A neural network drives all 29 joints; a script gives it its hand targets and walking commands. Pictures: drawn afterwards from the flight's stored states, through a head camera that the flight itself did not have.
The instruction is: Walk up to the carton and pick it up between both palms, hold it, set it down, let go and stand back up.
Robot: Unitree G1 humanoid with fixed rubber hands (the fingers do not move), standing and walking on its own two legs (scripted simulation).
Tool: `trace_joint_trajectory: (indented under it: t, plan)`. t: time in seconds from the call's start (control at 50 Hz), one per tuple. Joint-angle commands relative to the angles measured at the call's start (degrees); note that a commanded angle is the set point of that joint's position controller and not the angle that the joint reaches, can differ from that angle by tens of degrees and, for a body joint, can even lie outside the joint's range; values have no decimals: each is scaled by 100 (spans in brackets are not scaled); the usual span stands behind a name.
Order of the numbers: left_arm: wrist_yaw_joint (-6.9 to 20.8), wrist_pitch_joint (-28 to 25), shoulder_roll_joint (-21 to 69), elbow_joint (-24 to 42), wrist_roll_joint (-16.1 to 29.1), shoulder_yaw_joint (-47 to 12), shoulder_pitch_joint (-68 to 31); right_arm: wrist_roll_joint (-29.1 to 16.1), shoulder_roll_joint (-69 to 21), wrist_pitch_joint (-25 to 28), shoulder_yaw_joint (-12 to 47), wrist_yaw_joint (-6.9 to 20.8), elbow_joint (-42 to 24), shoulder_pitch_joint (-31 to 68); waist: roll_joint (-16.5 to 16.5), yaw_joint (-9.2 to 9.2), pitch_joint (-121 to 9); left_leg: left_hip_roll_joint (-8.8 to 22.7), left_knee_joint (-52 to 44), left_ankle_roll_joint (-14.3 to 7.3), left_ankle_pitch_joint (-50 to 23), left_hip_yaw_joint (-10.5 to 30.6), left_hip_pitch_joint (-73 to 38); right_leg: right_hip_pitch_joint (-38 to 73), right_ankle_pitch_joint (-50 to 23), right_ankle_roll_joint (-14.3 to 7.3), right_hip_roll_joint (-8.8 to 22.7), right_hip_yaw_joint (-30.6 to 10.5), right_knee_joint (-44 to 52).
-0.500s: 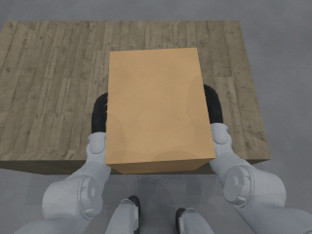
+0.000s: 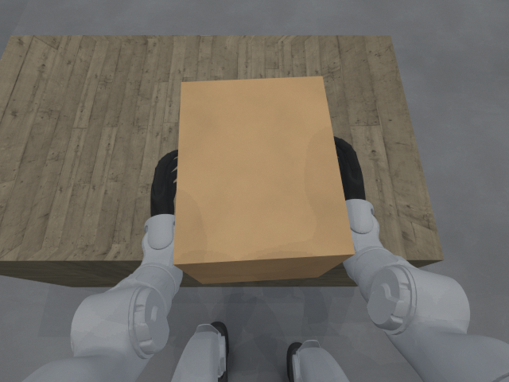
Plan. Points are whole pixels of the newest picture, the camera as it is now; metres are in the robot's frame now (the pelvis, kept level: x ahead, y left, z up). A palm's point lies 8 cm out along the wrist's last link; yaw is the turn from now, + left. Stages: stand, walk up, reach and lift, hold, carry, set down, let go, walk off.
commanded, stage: reach and lift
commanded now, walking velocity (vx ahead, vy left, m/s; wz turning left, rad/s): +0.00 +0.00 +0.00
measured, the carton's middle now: (256, 190) +0.41 +0.03 -0.05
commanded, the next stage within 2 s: none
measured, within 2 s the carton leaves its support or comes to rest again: leaves its support in 0.72 s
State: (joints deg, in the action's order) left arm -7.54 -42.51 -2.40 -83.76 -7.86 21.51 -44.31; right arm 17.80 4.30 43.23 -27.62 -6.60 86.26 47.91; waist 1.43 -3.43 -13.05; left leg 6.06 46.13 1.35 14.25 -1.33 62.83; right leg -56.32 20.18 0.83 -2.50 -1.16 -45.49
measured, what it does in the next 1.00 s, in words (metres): stands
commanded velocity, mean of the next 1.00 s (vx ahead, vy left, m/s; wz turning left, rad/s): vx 0.00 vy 0.00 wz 0.00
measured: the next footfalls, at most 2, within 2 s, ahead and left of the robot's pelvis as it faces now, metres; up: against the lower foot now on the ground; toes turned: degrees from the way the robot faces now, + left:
none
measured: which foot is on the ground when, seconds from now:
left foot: down 0.00-1.00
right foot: down 0.00-1.00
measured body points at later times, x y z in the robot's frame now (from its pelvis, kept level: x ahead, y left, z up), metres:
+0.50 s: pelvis +0.00 +0.00 +0.00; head +0.14 +0.01 +0.43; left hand +0.37 +0.18 -0.05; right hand +0.41 -0.13 -0.04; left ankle +0.05 +0.14 -0.69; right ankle -0.01 -0.13 -0.69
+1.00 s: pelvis +0.00 +0.00 +0.00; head +0.07 +0.02 +0.45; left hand +0.36 +0.19 -0.02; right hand +0.41 -0.12 +0.01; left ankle +0.05 +0.14 -0.69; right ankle -0.01 -0.13 -0.69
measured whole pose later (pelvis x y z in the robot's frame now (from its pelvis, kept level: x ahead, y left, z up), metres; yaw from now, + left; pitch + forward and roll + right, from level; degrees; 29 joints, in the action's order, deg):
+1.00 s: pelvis +0.00 +0.00 +0.00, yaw +3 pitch +24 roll -4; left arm -10.3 -33.1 -4.1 -82.7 12.2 -1.9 -38.8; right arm 1.6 3.5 25.6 -4.5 -9.1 75.1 40.6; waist 2.0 0.5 -17.7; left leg 4.7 48.1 1.9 15.5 2.2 56.8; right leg -48.1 22.2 0.6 -1.6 2.3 -46.2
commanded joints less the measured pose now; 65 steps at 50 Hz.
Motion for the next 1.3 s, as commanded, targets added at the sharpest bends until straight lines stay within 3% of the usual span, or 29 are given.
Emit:
trace_joint_trajectory:
  t: [0.0, 0.3, 0.6, 0.8, 1.0, 1.14, 1.28]
  plan:
    - [667, -136, 3096, 115, -862, -1355, -2346, 1011, -3350, -3, 1510, 944, 538, 2197, -138, -16, -3618, -410, 158, 79, -1959, -429, -3452, 526, -1992, -39, -258, 727, 560]
    - [660, -318, 3576, 300, -737, -1655, -2516, 832, -3586, 398, 1972, 833, 421, 2333, -156, 71, -4056, -406, 323, 128, -2436, -335, -3569, 1009, -2712, 22, -336, 775, 402]
    - [679, -136, 3890, 697, -284, -2352, -3034, 517, -3948, 115, 2531, 774, -102, 2512, -89, 246, -4416, -516, 280, 125, -2013, -253, -3498, 1354, -2597, 65, -359, 739, 367]
    - [648, 170, 4175, 1412, 432, -3265, -3692, -124, -4493, -711, 3367, 742, -1069, 2680, 192, 375, -4472, -647, 171, 166, -1700, -110, -3655, 1412, -2029, 66, -366, 593, 438]
    - [614, 684, 4702, 2772, 1190, -4212, -4340, -1294, -5171, -1860, 4660, 611, -2833, 2853, 462, 525, -4382, -707, -52, 280, -2073, 264, -4368, 1966, -2110, 65, -358, 346, 607]
    - [652, 1335, 4561, 3186, 1169, -4053, -4413, -1928, -5096, -2709, 4876, 550, -3487, 2900, 253, 507, -3342, -714, -572, 197, -1887, 412, -4754, 2301, -1685, 84, -301, 227, 1120]
    - [831, 2083, 4268, 3049, 890, -3395, -4147, -2135, -4891, -3350, 4452, 501, -3430, 2807, -109, 480, -2284, -713, -1275, 36, -1644, 443, -5146, 2919, -1634, 127, -191, 144, 1791]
